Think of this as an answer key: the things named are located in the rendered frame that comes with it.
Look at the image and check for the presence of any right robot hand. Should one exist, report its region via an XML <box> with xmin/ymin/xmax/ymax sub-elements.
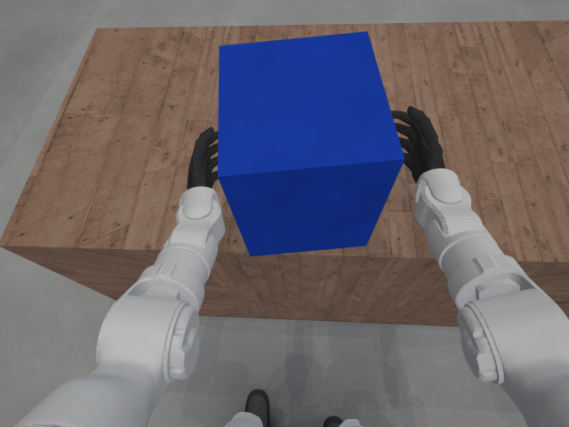
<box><xmin>391</xmin><ymin>106</ymin><xmax>445</xmax><ymax>183</ymax></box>

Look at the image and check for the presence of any robot left forearm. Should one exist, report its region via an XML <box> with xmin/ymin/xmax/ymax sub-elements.
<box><xmin>96</xmin><ymin>187</ymin><xmax>225</xmax><ymax>364</ymax></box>

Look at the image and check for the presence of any left robot upper arm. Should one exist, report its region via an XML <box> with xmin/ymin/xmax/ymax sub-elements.
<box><xmin>13</xmin><ymin>295</ymin><xmax>199</xmax><ymax>427</ymax></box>

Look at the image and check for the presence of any robot left foot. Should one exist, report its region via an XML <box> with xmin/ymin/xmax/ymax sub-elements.
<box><xmin>245</xmin><ymin>390</ymin><xmax>269</xmax><ymax>427</ymax></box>

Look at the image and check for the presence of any carton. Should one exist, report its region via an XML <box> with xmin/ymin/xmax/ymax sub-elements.
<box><xmin>218</xmin><ymin>31</ymin><xmax>405</xmax><ymax>256</ymax></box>

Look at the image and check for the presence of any pedestal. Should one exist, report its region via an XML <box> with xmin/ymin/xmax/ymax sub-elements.
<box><xmin>0</xmin><ymin>20</ymin><xmax>569</xmax><ymax>326</ymax></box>

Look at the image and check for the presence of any left robot hand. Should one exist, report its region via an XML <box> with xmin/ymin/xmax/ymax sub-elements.
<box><xmin>187</xmin><ymin>127</ymin><xmax>219</xmax><ymax>190</ymax></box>

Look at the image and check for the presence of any right robot upper arm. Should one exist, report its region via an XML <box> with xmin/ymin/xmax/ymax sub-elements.
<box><xmin>457</xmin><ymin>288</ymin><xmax>569</xmax><ymax>427</ymax></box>

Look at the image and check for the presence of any robot right forearm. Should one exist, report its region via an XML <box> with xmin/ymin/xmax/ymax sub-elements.
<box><xmin>414</xmin><ymin>168</ymin><xmax>569</xmax><ymax>330</ymax></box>

